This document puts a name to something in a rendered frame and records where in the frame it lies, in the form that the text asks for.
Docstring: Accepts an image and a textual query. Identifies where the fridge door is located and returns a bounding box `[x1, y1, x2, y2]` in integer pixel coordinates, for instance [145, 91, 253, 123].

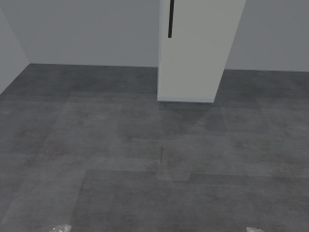
[159, 0, 246, 99]

